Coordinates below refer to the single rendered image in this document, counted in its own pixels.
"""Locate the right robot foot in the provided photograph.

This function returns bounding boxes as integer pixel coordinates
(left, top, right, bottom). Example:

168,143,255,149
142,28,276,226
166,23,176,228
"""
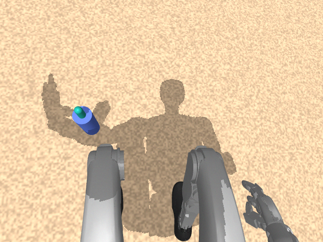
172,181,192,241

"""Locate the right robot hand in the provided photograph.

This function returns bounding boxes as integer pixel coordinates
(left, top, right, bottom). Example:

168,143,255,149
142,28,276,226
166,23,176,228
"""
242,180,284,231

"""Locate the right robot arm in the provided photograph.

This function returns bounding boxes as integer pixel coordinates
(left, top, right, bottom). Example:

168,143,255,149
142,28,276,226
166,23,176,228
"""
265,223,299,242

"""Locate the bottle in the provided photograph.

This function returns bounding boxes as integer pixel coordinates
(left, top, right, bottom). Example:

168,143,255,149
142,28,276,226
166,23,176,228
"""
72,106,100,135

